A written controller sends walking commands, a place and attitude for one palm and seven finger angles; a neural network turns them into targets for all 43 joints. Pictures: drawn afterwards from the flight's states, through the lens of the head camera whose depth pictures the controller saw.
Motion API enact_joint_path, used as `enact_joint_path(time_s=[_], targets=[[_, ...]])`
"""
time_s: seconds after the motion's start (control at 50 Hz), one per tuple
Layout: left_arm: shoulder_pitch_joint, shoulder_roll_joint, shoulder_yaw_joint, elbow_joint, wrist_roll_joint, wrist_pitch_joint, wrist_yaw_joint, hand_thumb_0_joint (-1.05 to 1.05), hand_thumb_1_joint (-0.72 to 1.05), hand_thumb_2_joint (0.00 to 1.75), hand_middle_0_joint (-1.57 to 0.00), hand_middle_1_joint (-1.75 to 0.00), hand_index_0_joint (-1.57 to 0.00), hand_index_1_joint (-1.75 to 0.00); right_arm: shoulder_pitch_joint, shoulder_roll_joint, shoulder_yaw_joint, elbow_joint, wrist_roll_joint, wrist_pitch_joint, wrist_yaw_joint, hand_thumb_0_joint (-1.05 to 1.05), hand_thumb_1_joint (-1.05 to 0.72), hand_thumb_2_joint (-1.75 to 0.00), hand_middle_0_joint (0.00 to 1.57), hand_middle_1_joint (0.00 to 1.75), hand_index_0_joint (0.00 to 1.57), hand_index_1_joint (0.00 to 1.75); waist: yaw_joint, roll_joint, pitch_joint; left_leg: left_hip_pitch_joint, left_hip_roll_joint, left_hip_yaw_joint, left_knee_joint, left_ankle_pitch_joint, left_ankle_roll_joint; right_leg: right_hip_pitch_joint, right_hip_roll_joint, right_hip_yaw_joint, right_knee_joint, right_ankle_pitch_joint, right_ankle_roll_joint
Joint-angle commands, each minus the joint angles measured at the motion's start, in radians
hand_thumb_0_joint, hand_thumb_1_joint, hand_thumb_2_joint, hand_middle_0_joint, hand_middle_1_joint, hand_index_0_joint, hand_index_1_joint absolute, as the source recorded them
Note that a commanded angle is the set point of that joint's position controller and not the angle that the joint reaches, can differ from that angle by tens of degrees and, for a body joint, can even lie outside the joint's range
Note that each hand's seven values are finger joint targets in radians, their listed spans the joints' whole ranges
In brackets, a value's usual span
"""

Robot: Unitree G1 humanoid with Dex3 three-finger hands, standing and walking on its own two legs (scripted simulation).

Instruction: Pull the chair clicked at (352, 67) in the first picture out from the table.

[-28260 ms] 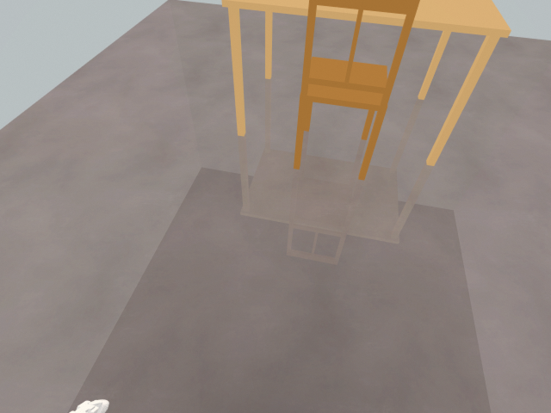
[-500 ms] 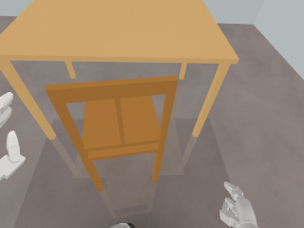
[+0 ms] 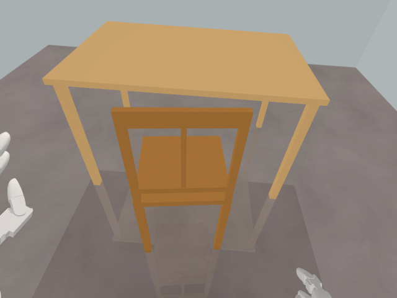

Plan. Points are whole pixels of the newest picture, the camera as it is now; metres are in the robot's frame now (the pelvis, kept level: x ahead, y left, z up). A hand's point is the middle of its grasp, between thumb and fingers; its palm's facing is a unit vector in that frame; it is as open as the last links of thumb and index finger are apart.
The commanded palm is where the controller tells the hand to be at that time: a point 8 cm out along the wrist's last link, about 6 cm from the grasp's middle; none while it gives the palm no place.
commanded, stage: stop stepping back and stand still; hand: left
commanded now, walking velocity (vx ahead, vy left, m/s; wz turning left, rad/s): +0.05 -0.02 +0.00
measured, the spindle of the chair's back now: (183, 159) +0.56 +0.09 -0.09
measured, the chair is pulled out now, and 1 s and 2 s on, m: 0.16 0.16 0.16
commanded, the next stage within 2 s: let the arm hang, fingers relaxed in 0.24 s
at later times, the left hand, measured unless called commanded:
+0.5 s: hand (82, 265) +0.20 +0.26 -0.06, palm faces +0.12 -0.90 -0.41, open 7.4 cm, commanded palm none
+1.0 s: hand out of the picture +0.03 +0.18 -0.17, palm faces +0.05 -0.97 -0.22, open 7.3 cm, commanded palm none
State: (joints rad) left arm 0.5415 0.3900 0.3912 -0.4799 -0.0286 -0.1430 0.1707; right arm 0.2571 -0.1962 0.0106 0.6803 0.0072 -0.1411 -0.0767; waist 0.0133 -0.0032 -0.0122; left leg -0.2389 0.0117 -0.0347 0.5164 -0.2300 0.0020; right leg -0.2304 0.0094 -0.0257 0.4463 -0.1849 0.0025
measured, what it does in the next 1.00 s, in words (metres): stands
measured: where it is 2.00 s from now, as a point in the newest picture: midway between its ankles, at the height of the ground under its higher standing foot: outside the picture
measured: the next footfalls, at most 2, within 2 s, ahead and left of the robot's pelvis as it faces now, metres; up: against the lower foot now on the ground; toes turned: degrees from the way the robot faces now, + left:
none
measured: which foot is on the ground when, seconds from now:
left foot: down 0.00-1.00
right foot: down 0.00-1.00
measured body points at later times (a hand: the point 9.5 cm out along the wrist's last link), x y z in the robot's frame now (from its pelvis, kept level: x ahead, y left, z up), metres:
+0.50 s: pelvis +0.01 +0.01 -0.01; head +0.02 -0.01 +0.44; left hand +0.19 +0.31 -0.04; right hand +0.17 -0.25 -0.13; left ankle +0.04 +0.12 -0.74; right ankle +0.06 -0.12 -0.74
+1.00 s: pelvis +0.04 +0.00 +0.00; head +0.07 -0.02 +0.45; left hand +0.03 +0.23 -0.15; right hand +0.04 -0.22 -0.16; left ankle +0.04 +0.12 -0.74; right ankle +0.06 -0.12 -0.74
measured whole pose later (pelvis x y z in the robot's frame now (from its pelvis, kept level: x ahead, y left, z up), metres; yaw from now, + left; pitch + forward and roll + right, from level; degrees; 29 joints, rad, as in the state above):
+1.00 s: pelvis +0.04 +0.00 +0.00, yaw +1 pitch +0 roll +0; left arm 0.27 0.15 0.02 1.14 0.01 0.01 0.03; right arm 0.27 -0.14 0.00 1.11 -0.02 0.02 -0.04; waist 0.00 0.03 0.06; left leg -0.20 -0.01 -0.03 0.44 -0.24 0.00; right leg -0.21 -0.01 -0.03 0.43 -0.21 0.00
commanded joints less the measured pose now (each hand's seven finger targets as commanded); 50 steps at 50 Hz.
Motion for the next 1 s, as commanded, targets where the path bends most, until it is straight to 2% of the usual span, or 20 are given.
enact_joint_path(time_s=[0.0,0.08,0.16,0.3,0.32,0.34,0.36,0.42,0.46,0.5,0.56,0.6,0.62,0.64,0.66,0.7,0.72,0.74,0.76,0.98], targets=[[-0.127,0.157,0.075,-0.154,-0.003,-0.046,0.007,0.00,0.90,0.90,-0.20,-0.30,-0.20,-0.30,-0.143,-0.143,-0.048,-0.157,-0.007,-0.052,-0.005,0.00,-0.90,-0.90,0.20,0.30,0.20,0.30,-0.016,0.022,0.044,-0.115,0.043,-0.036,-0.152,-0.308,0.028,-0.017,-0.034,0.079,-0.147,-0.287,-0.016],[-0.139,0.165,0.080,-0.178,-0.007,-0.047,0.007,0.00,0.90,0.90,-0.20,-0.30,-0.20,-0.30,-0.153,-0.138,-0.043,-0.163,-0.006,-0.049,-0.004,0.00,-0.90,-0.90,0.20,0.30,0.20,0.30,-0.013,0.035,0.023,-0.090,0.038,-0.029,-0.151,-0.255,0.024,0.000,-0.036,0.078,-0.156,-0.238,-0.014],[-0.121,0.168,0.089,-0.188,-0.004,-0.048,0.007,0.00,0.90,0.90,-0.20,-0.30,-0.20,-0.30,-0.162,-0.136,-0.039,-0.176,-0.007,-0.046,-0.008,0.00,-0.90,-0.90,0.20,0.30,0.20,0.30,-0.010,0.072,0.043,-0.132,0.044,-0.042,-0.198,-0.308,0.023,0.024,-0.024,0.063,-0.152,-0.248,-0.006],[-0.077,0.165,0.101,-0.197,-0.014,-0.057,0.010,0.00,0.90,0.90,-0.20,-0.30,-0.20,-0.30,-0.152,-0.137,-0.044,-0.183,-0.002,-0.051,-0.008,0.00,-0.90,-0.90,0.20,0.30,0.20,0.30,-0.006,0.065,0.000,-0.095,0.035,-0.031,-0.192,-0.196,0.017,0.076,-0.026,0.052,-0.147,-0.126,-0.005],[-0.140,-0.035,-0.324,0.648,0.048,0.020,-0.117,0.00,0.90,0.90,-0.20,-0.30,-0.20,-0.30,-0.172,-0.235,-0.097,0.090,-0.013,-0.123,0.074,0.00,-0.90,-0.90,0.20,0.30,0.20,0.30,-0.055,0.058,0.044,-0.108,0.072,-0.067,-0.031,0.051,0.010,-0.109,-0.088,0.009,0.019,0.004,-0.026],[-0.133,-0.002,-0.246,0.695,0.067,0.100,-0.164,0.00,0.90,0.90,-0.20,-0.30,-0.20,-0.30,-0.098,-0.271,-0.099,0.102,-0.018,-0.023,0.088,0.00,-0.90,-0.90,0.20,0.30,0.20,0.30,-0.041,0.058,0.004,-0.096,0.086,-0.083,-0.045,0.143,0.024,-0.091,-0.105,0.037,0.031,0.018,-0.023],[-0.146,-0.015,-0.255,0.716,0.064,0.120,-0.169,0.00,0.90,0.90,-0.20,-0.30,-0.20,-0.30,-0.086,-0.232,-0.088,0.074,-0.021,0.023,0.085,0.00,-0.90,-0.90,0.20,0.30,0.20,0.30,-0.028,0.010,-0.029,-0.110,0.089,-0.101,-0.041,0.161,0.041,-0.071,-0.088,0.017,0.064,-0.018,-0.026],[-0.245,0.004,-0.289,0.866,0.062,0.125,-0.168,0.00,0.90,0.90,-0.20,-0.30,-0.20,-0.30,-0.100,-0.230,-0.071,0.065,-0.034,0.070,0.082,0.00,-0.90,-0.90,0.20,0.30,0.20,0.30,-0.019,-0.124,-0.066,-0.116,0.065,-0.120,-0.003,0.206,0.057,-0.038,-0.098,0.040,0.086,0.024,-0.048],[-0.305,0.019,-0.302,0.998,0.058,0.130,-0.162,0.00,0.90,0.90,-0.20,-0.30,-0.20,-0.30,-0.097,-0.232,-0.067,0.083,-0.038,0.094,0.079,0.00,-0.90,-0.90,0.20,0.30,0.20,0.30,-0.021,-0.145,-0.087,-0.096,0.044,-0.104,0.002,0.204,0.054,-0.001,-0.125,0.072,0.072,0.083,-0.061],[-0.343,0.009,-0.322,1.125,0.053,0.140,-0.155,0.00,0.90,0.90,-0.20,-0.30,-0.20,-0.30,-0.101,-0.210,-0.058,0.112,-0.040,0.117,0.073,0.00,-0.90,-0.90,0.20,0.30,0.20,0.30,-0.020,-0.101,-0.086,-0.068,0.034,-0.094,-0.021,0.160,0.048,0.011,-0.134,0.089,0.043,0.063,-0.058],[-0.353,-0.029,-0.343,1.268,0.048,0.156,-0.151,0.00,0.90,0.90,-0.20,-0.30,-0.20,-0.30,-0.104,-0.170,-0.036,0.166,-0.042,0.135,0.064,0.00,-0.90,-0.90,0.20,0.30,0.20,0.30,-0.010,0.061,-0.044,-0.072,0.053,-0.110,-0.113,0.084,0.044,0.026,-0.098,0.077,0.015,-0.032,-0.029],[-0.336,-0.043,-0.346,1.352,0.045,0.152,-0.151,0.00,0.90,0.90,-0.20,-0.30,-0.20,-0.30,-0.092,-0.152,-0.031,0.207,-0.038,0.137,0.057,0.00,-0.90,-0.90,0.20,0.30,0.20,0.30,-0.010,0.098,-0.047,-0.052,0.053,-0.100,-0.128,0.054,0.039,0.041,-0.096,0.085,-0.017,-0.038,-0.028],[-0.330,-0.045,-0.346,1.380,0.046,0.151,-0.151,0.00,0.90,0.90,-0.20,-0.30,-0.20,-0.30,-0.077,-0.147,-0.029,0.223,-0.035,0.139,0.052,0.00,-0.90,-0.90,0.20,0.30,0.20,0.30,-0.011,0.074,-0.020,-0.049,0.054,-0.100,-0.133,0.051,0.039,0.033,-0.094,0.083,-0.037,-0.041,-0.031],[-0.315,-0.082,-0.336,1.405,0.047,0.150,-0.149,0.00,0.90,0.90,-0.20,-0.30,-0.20,-0.30,-0.059,-0.130,-0.034,0.242,-0.040,0.140,0.048,0.00,-0.90,-0.90,0.20,0.30,0.20,0.30,-0.011,0.122,-0.033,-0.038,0.058,-0.094,-0.136,0.042,0.040,0.040,-0.096,0.081,-0.047,-0.035,-0.035],[-0.308,-0.078,-0.340,1.429,0.044,0.149,-0.149,0.00,0.90,0.90,-0.20,-0.30,-0.20,-0.30,-0.047,-0.122,-0.032,0.258,-0.038,0.142,0.047,0.00,-0.90,-0.90,0.20,0.30,0.20,0.30,-0.012,0.154,-0.033,-0.032,0.055,-0.094,-0.139,0.034,0.039,0.048,-0.096,0.079,-0.054,-0.031,-0.036],[-0.296,-0.087,-0.345,1.469,0.040,0.143,-0.149,0.00,0.90,0.90,-0.20,-0.30,-0.20,-0.30,-0.017,-0.104,-0.031,0.286,-0.034,0.143,0.044,0.00,-0.90,-0.90,0.20,0.30,0.20,0.30,-0.015,0.111,-0.044,-0.013,0.056,-0.088,-0.134,0.055,0.037,0.060,-0.100,0.082,-0.069,-0.004,-0.039],[-0.294,-0.092,-0.349,1.484,0.041,0.142,-0.148,0.00,0.90,0.90,-0.20,-0.30,-0.20,-0.30,-0.003,-0.102,-0.034,0.296,-0.032,0.146,0.041,0.00,-0.90,-0.90,0.20,0.30,0.20,0.30,-0.017,0.049,-0.019,-0.005,0.059,-0.086,-0.132,0.059,0.035,0.045,-0.099,0.079,-0.085,-0.005,-0.040],[-0.291,-0.101,-0.352,1.500,0.040,0.142,-0.148,0.00,0.90,0.90,-0.20,-0.30,-0.20,-0.30,0.013,-0.097,-0.034,0.311,-0.031,0.146,0.041,0.00,-0.90,-0.90,0.20,0.30,0.20,0.30,-0.021,0.037,-0.018,0.003,0.060,-0.082,-0.136,0.064,0.035,0.042,-0.105,0.080,-0.091,-0.005,-0.040],[-0.288,-0.109,-0.355,1.512,0.038,0.142,-0.147,0.00,0.90,0.90,-0.20,-0.30,-0.20,-0.30,0.024,-0.093,-0.033,0.324,-0.031,0.145,0.039,0.00,-0.90,-0.90,0.20,0.30,0.20,0.30,-0.022,0.050,-0.014,0.010,0.062,-0.083,-0.138,0.067,0.035,0.038,-0.102,0.080,-0.091,-0.006,-0.041],[-0.253,-0.146,-0.361,1.590,0.037,0.137,-0.136,0.00,0.90,0.90,-0.20,-0.30,-0.20,-0.30,0.076,-0.047,-0.029,0.402,-0.029,0.142,0.032,0.00,-0.90,-0.90,0.20,0.30,0.20,0.30,-0.021,-0.034,0.039,0.032,0.068,-0.058,-0.158,0.104,0.033,0.033,-0.098,0.080,-0.099,0.025,-0.036]])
